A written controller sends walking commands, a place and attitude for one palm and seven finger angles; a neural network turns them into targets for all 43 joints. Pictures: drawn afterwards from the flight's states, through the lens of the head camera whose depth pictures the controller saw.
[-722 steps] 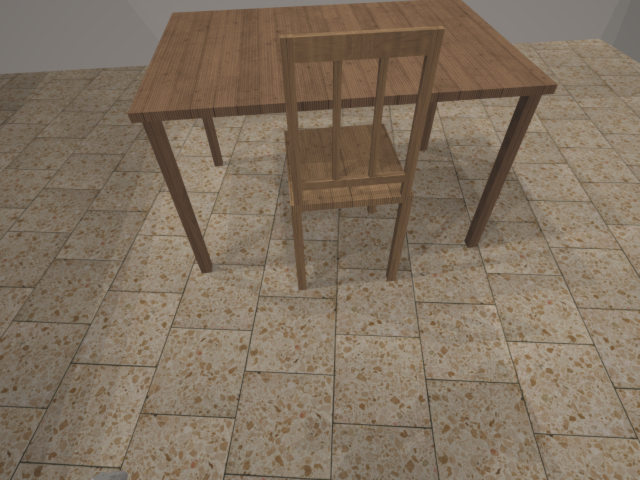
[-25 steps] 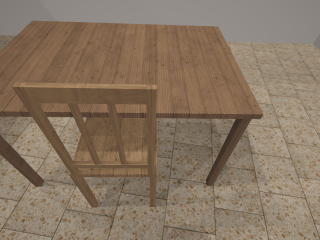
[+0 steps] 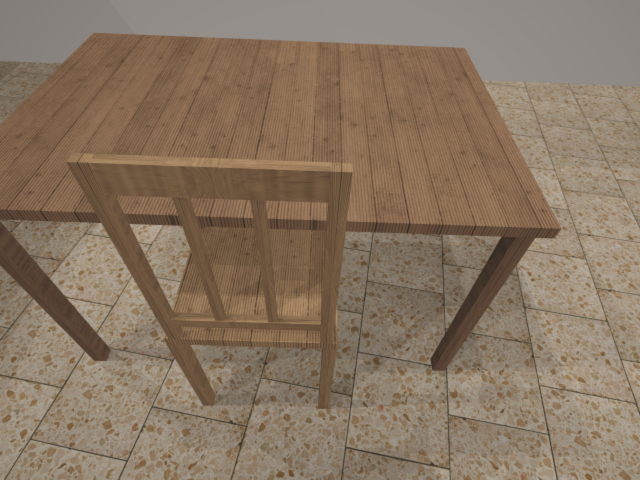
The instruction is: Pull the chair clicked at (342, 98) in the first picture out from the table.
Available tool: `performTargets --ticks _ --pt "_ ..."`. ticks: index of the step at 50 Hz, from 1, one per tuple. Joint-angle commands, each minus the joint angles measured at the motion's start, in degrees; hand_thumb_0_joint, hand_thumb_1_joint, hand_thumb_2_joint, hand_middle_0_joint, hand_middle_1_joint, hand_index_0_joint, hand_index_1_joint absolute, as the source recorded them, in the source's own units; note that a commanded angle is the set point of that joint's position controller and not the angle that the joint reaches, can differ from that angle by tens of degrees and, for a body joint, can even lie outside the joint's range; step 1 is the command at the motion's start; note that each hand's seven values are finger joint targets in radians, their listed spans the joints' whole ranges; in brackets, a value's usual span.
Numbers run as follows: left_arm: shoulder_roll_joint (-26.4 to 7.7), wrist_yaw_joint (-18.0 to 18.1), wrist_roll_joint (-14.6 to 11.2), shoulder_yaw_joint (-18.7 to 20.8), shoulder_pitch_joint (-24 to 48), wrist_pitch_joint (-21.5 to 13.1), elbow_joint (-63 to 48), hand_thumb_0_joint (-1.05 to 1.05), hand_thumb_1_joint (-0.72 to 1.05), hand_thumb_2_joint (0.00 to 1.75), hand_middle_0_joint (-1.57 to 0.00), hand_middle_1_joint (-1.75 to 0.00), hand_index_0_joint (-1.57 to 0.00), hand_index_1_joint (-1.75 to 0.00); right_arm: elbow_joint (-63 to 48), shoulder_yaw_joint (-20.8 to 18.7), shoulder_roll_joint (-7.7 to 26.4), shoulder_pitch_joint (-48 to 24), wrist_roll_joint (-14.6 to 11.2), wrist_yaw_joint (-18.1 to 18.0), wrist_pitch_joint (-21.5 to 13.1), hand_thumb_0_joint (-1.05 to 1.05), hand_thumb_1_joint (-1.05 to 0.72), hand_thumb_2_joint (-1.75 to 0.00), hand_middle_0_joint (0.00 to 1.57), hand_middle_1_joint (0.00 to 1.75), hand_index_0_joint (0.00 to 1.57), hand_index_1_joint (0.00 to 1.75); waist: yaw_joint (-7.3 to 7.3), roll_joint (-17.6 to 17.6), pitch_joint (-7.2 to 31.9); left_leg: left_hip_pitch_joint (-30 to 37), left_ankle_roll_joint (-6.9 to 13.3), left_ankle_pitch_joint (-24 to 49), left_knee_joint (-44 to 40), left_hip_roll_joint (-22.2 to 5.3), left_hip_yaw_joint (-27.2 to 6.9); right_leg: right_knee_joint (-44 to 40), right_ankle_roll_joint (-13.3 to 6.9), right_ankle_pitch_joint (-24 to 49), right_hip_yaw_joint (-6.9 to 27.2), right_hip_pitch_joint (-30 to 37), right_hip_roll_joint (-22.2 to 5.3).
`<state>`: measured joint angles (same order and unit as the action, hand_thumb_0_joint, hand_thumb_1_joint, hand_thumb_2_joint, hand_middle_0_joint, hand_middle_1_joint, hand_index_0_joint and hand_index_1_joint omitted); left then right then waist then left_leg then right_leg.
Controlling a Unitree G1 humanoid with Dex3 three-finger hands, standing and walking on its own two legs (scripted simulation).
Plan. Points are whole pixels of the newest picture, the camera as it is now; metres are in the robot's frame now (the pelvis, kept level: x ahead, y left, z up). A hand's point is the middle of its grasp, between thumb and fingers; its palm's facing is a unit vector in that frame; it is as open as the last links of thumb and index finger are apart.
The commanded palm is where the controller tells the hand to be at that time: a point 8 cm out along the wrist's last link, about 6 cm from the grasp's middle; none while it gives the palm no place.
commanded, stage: come to a stop and stand still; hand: left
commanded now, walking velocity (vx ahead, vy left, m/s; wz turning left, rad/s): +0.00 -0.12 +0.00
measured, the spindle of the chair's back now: (204, 267) +0.45 +0.23 -0.07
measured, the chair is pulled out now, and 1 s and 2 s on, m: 0.00 0.00 0.00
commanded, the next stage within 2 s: look again from close up in 1.04 s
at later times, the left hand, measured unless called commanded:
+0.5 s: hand out of the picture +0.00 +0.15 -0.18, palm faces +0.04 -0.98 -0.20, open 7.4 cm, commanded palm none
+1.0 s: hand out of the picture +0.03 +0.14 -0.17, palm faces +0.02 -0.97 -0.23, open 7.3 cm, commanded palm none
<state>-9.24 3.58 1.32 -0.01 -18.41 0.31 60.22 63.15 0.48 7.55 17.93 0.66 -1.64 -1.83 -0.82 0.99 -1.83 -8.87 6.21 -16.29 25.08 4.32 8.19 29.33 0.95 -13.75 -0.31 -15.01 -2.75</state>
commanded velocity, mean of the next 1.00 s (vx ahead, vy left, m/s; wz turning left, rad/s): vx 0.00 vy -0.01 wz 0.00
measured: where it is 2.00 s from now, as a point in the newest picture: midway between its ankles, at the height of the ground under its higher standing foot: outside the picture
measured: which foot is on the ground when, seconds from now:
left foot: down 0.00-1.00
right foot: down 0.00-1.00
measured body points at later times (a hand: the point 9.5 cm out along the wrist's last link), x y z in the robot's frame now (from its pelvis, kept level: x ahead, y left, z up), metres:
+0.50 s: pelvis +0.02 -0.01 +0.00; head +0.03 -0.01 +0.45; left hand +0.00 +0.20 -0.16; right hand +0.02 -0.22 -0.16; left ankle -0.02 +0.04 -0.74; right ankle +0.02 -0.14 -0.74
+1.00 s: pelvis +0.01 -0.04 +0.00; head +0.01 -0.04 +0.45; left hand +0.02 +0.19 -0.15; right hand +0.03 -0.27 -0.16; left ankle -0.02 +0.04 -0.74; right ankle +0.02 -0.14 -0.74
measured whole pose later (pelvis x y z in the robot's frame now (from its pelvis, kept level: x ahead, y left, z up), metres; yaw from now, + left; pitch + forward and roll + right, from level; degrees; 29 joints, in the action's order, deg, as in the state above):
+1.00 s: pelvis +0.01 -0.04 +0.00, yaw +1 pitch -1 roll +0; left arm -9.3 3.4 1.0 -1.4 -16.3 -1.4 60.1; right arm 64.8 -0.6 9.6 13.1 0.7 -0.7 -0.8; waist 0.1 -0.4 -1.6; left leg -7.3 2.5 -16.2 24.6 0.8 6.2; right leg 25.8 -1.9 -13.3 -2.4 -11.3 1.1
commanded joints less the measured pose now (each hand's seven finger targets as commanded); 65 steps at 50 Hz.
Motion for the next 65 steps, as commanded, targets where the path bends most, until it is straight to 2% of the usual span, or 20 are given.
performTargets --ticks 1,7,12,13,14,16,18,20,22,23,25,30,33,37,41,48,56,58,63,65 --pt "-1.66 -0.39 -0.49 -0.63 -6.13 -1.04 0.41 0.0 0.9 0.9 -0.2 -0.3 -0.2 -0.3 0.81 -0.02 4.71 6.16 -0.53 -0.7 -1.19 0.0 -0.9 -0.9 0.2 0.3 0.2 0.3 0.37 -2.01 -2.94 1.71 -2.9 19.76 -10.88 -14.1 -13.06 -3.27 -2.15 2.27 2.77 -0.34 -1.82" --pt "-1.5 -0.56 -0.54 -0.83 -7.3 -0.99 1.82 0.0 0.9 0.9 -0.2 -0.3 -0.2 -0.3 2.54 0.07 4.22 5.93 -0.74 -0.82 -1.28 0.0 -0.9 -0.9 0.2 0.3 0.2 0.3 0.61 -2.0 -5.82 0.77 -4.17 14.79 -12.44 -13.68 -12.19 -5.25 -1.76 3.34 3.37 -0.17 -2.11" --pt "-1.37 -0.49 -0.64 -0.8 -7.99 -1.39 2.34 0.0 0.9 0.9 -0.2 -0.3 -0.2 -0.3 3.58 0.28 3.38 6.97 -0.82 -0.86 -1.54 0.0 -0.9 -0.9 0.2 0.3 0.2 0.3 0.88 -1.65 -4.37 2.41 -4.1 16.22 -10.74 -12.28 -10.65 -6.8 -2.1 6.16 4.02 0.72 -2.62" --pt "-10.38 -0.97 -2.56 -1.36 0.94 -2.37 -1.41 0.0 0.9 0.9 -0.2 -0.3 -0.2 -0.3 -4.2 -0.72 9.43 -0.73 -0.38 -0.33 -0.2 0.0 -0.9 -0.9 0.2 0.3 0.2 0.3 2.87 -7.92 -3.72 -2.05 -5.26 19.95 -13.18 -7.82 -11.36 3.96 -4.38 1.79 -1.51 -0.62 2.07" --pt "-4.72 -0.64 -0.32 -0.93 -4.72 -0.89 -1.31 0.0 0.9 0.9 -0.2 -0.3 -0.2 -0.3 -3.41 -2.0 8.63 2.81 0.49 -0.96 -1.65 0.0 -0.9 -0.9 0.2 0.3 0.2 0.3 0.68 -6.24 -2.76 -4.88 -6.7 11.29 -12.53 -14.4 -14.28 6.19 -3.22 -4.8 -1.52 -1.21 0.31" --pt "-1.86 -0.49 -0.07 -1.67 -6.06 -1.41 -0.39 0.0 0.9 0.9 -0.2 -0.3 -0.2 -0.3 -3.71 -1.65 5.56 2.73 0.1 -0.87 -1.38 0.0 -0.9 -0.9 0.2 0.3 0.2 0.3 0.18 -4.97 0.28 -3.12 -5.58 12.54 -9.14 -12.37 -13.03 2.6 -3.92 0.11 0.09 -0.3 -0.74" --pt "-3.22 -0.46 -0.46 -1.56 -6.11 -2.04 -0.09 0.0 0.9 0.9 -0.2 -0.3 -0.2 -0.3 -4.12 -1.27 5.32 2.63 -0.03 -0.7 -1.07 0.0 -0.9 -0.9 0.2 0.3 0.2 0.3 0.18 -4.18 0.87 -2.55 -5.3 14.71 -5.96 -10.99 -13.13 -1.44 -4.33 4.92 2.11 1.1 -1.39" --pt "-2.5 -0.18 -0.76 -1.04 -5.3 -2.45 0.43 0.0 0.9 0.9 -0.2 -0.3 -0.2 -0.3 -4.0 -1.65 5.52 3.11 -0.06 -0.68 -0.79 0.0 -0.9 -0.9 0.2 0.3 0.2 0.3 1.19 -0.63 1.91 -0.49 -4.72 19.52 -2.89 -9.96 -12.54 -1.62 -4.26 9.7 2.99 1.88 -1.96" --pt "-2.27 0.07 -0.87 -0.68 -4.7 -2.44 0.15 0.0 0.9 0.9 -0.2 -0.3 -0.2 -0.3 -3.52 -1.94 6.14 3.62 -0.13 -0.79 -0.63 0.0 -0.9 -0.9 0.2 0.3 0.2 0.3 1.66 -2.59 1.69 0.6 -4.68 22.79 -2.17 -10.17 -11.81 -1.29 -3.95 10.87 2.69 1.71 -2.02" --pt "-3.25 0.05 -0.79 -0.68 -4.59 -2.4 -0.31 0.0 0.9 0.9 -0.2 -0.3 -0.2 -0.3 -3.42 -1.81 6.6 3.12 -0.02 -0.58 -0.35 0.0 -0.9 -0.9 0.2 0.3 0.2 0.3 1.35 -1.3 0.97 0.63 -4.28 22.76 -1.43 -10.37 -11.6 -1.8 -4.01 11.71 3.35 1.5 -1.84" --pt "-2.95 0.19 -0.79 -0.34 -3.85 -2.31 -0.44 0.0 0.9 0.9 -0.2 -0.3 -0.2 -0.3 -3.48 -1.94 6.36 2.33 -0.08 -0.55 -0.08 0.0 -0.9 -0.9 0.2 0.3 0.2 0.3 1.75 -2.11 -0.77 -0.19 -4.1 19.64 -1.85 -10.03 -11.22 -2.06 -3.9 11.94 3.92 0.92 -2.39" --pt "-4.08 0.16 -0.66 0.0 -2.77 -2.44 -1.29 0.0 0.9 0.9 -0.2 -0.3 -0.2 -0.3 -3.13 -2.0 6.8 -0.12 -0.09 -0.09 0.27 0.0 -0.9 -0.9 0.2 0.3 0.2 0.3 1.63 0.26 -1.54 0.21 -3.55 13.18 -2.56 -9.83 -10.68 -4.07 -3.87 12.48 5.73 0.66 -3.28" --pt "-4.93 0.08 -0.59 -0.02 -2.02 -2.46 -1.85 0.0 0.9 0.9 -0.2 -0.3 -0.2 -0.3 -2.85 -1.94 7.5 -1.08 -0.05 0.14 0.28 0.0 -0.9 -0.9 0.2 0.3 0.2 0.3 1.38 0.4 -0.82 1.27 -3.48 13.67 -3.02 -10.13 -10.32 -4.62 -3.72 13.18 6.0 1.17 -3.1" --pt "-5.62 0.08 -0.56 0.13 -1.38 -2.65 -2.18 0.0 0.9 0.9 -0.2 -0.3 -0.2 -0.3 -2.32 -1.91 7.42 -2.35 -0.21 0.33 0.4 0.0 -0.9 -0.9 0.2 0.3 0.2 0.3 1.45 1.37 -1.1 0.92 -3.63 10.1 -3.68 -9.8 -10.18 -6.36 -3.53 12.98 6.87 1.72 -3.86" --pt "-6.19 0.0 -0.56 -0.03 -0.98 -2.69 -2.4 0.0 0.9 0.9 -0.2 -0.3 -0.2 -0.3 -1.65 -1.82 7.39 -2.69 -0.19 0.54 0.52 0.0 -0.9 -0.9 0.2 0.3 0.2 0.3 1.4 0.45 -1.2 1.04 -3.75 8.11 -4.22 -9.7 -9.84 -7.76 -3.51 11.46 7.4 1.65 -4.03" --pt "-6.46 -0.08 -0.6 -0.17 -1.14 -2.81 -2.25 0.0 0.9 0.9 -0.2 -0.3 -0.2 -0.3 0.17 -1.55 6.67 -1.95 -0.29 0.66 0.57 0.0 -0.9 -0.9 0.2 0.3 0.2 0.3 1.23 0.55 -0.67 0.84 -3.87 7.57 -4.47 -9.94 -9.59 -9.37 -3.52 10.91 7.6 2.59 -3.71" --pt "-5.43 -0.06 -0.69 -0.41 -2.54 -2.77 -1.03 0.0 0.9 0.9 -0.2 -0.3 -0.2 -0.3 2.45 -1.25 5.65 0.31 -0.38 0.5 0.34 0.0 -0.9 -0.9 0.2 0.3 0.2 0.3 1.29 -1.16 -0.49 0.76 -3.92 7.05 -4.92 -10.22 -9.4 -9.52 -3.59 9.35 7.34 2.51 -3.64" --pt "-5.29 -0.1 -0.68 -0.51 -2.66 -2.66 -0.69 0.0 0.9 0.9 -0.2 -0.3 -0.2 -0.3 2.97 -1.22 5.3 0.6 -0.43 0.49 0.41 0.0 -0.9 -0.9 0.2 0.3 0.2 0.3 1.17 -0.74 -1.76 -0.07 -3.9 6.24 -5.31 -10.29 -9.38 -9.95 -3.52 8.29 7.05 1.99 -3.31" --pt "-4.3 -0.07 -0.71 -0.68 -3.74 -2.61 0.02 0.0 0.9 0.9 -0.2 -0.3 -0.2 -0.3 3.9 -1.17 4.61 1.87 -0.5 0.32 0.24 0.0 -0.9 -0.9 0.2 0.3 0.2 0.3 1.21 0.08 -1.57 0.24 -3.69 6.9 -5.24 -10.41 -9.54 -9.63 -3.5 8.55 6.8 1.8 -3.14" --pt "-3.66 -0.02 -0.68 -0.69 -4.2 -2.53 0.15 0.0 0.9 0.9 -0.2 -0.3 -0.2 -0.3 4.07 -1.1 4.25 2.34 -0.49 0.23 0.23 0.0 -0.9 -0.9 0.2 0.3 0.2 0.3 1.27 -0.8 -2.17 -0.04 -3.71 6.43 -5.27 -10.42 -9.64 -9.59 -3.54 7.78 7.03 1.18 -3.21"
